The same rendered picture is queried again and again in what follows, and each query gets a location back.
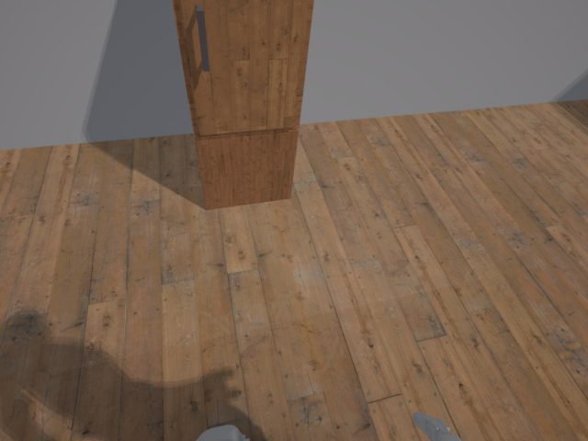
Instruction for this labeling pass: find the right robot hand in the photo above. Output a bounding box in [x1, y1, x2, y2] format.
[413, 412, 462, 441]

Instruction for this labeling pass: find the cupboard door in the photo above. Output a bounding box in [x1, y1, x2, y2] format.
[181, 0, 309, 135]

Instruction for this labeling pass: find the handle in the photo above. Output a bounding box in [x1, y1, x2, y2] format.
[196, 4, 209, 72]

